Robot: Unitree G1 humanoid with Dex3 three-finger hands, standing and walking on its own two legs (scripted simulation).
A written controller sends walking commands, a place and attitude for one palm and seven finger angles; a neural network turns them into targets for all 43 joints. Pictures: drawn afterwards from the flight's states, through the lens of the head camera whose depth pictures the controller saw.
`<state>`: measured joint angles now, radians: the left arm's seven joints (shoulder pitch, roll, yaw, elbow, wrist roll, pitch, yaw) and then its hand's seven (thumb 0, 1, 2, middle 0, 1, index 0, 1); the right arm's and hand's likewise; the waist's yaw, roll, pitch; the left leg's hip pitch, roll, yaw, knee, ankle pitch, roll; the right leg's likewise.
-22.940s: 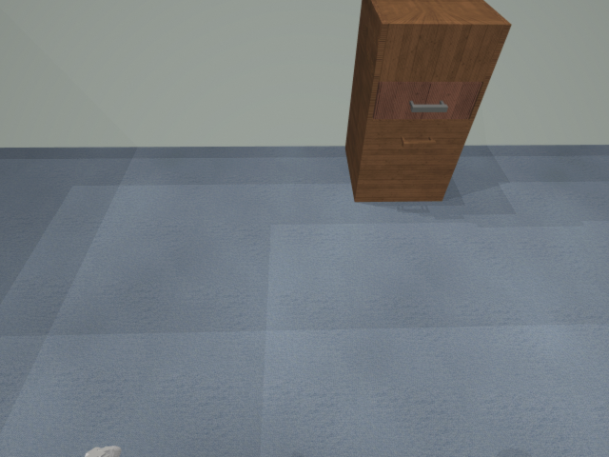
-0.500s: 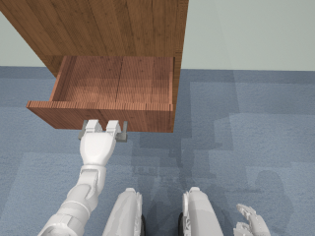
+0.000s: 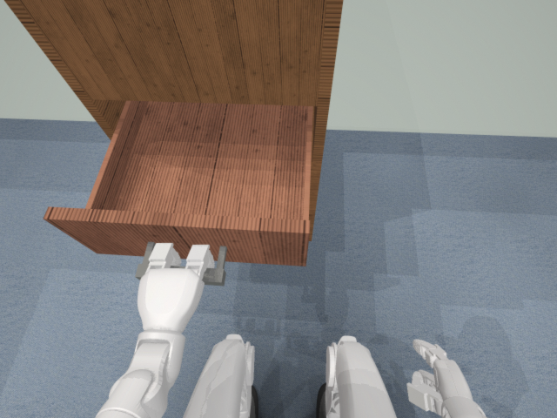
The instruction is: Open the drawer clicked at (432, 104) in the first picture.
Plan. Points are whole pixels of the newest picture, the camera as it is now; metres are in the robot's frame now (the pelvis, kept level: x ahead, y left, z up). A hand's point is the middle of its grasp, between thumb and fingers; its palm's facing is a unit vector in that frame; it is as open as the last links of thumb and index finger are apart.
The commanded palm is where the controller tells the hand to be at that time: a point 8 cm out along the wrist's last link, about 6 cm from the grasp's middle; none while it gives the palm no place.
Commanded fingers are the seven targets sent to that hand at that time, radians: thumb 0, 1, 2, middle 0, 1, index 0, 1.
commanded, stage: pull the drawer open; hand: left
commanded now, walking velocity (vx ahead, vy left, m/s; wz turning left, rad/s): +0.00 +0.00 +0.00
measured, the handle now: (183, 262) +0.34 +0.18 -0.06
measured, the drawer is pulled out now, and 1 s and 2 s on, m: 0.23 0.30 0.30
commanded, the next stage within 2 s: open the thumb to release the handle in 0.72 s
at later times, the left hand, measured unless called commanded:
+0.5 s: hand (177, 340) +0.23 +0.17 -0.08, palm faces -0.08 -0.09 -0.99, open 5.6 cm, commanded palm +0.20 +0.17 -0.04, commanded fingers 0.00 0.90 0.90 -0.40 -1.35 -0.40 -1.35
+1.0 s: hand (174, 340) +0.23 +0.18 -0.09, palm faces -0.03 -0.09 -1.00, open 6.1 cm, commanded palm +0.20 +0.18 -0.04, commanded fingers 0.00 0.20 0.60 -0.35 -1.27 -0.35 -1.27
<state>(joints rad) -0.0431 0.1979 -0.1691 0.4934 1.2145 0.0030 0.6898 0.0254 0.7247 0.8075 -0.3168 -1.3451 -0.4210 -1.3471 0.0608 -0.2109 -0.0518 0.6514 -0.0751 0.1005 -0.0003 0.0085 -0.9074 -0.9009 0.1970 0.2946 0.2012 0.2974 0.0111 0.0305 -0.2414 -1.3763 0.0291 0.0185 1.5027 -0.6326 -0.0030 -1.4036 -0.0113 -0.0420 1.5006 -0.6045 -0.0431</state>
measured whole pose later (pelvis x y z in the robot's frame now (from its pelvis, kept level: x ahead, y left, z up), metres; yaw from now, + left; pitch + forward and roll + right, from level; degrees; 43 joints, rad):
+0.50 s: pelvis +0.00 -0.01 -0.01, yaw +0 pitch +29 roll +2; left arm 0.22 0.21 -0.17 0.28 1.22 -0.04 0.68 0.04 0.71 0.79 -0.31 -1.34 -0.42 -1.35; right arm 0.04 -0.21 -0.02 0.60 -0.09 0.06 -0.01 0.01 -0.91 -0.90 0.20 0.29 0.20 0.30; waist 0.04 0.03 -0.25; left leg -1.40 0.03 0.02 1.55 -0.65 -0.02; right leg -1.43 -0.01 -0.04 1.56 -0.63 -0.06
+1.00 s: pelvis -0.01 -0.01 -0.03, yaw +1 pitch +30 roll +2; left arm 0.21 0.22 -0.15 0.25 1.21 -0.07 0.70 0.01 0.63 0.78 -0.33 -1.33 -0.41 -1.33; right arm 0.03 -0.22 -0.03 0.62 -0.09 0.06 -0.02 0.01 -0.91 -0.90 0.20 0.29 0.20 0.30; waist 0.06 0.03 -0.25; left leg -1.45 0.02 0.01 1.60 -0.66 -0.02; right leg -1.49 -0.02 -0.05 1.61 -0.64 -0.06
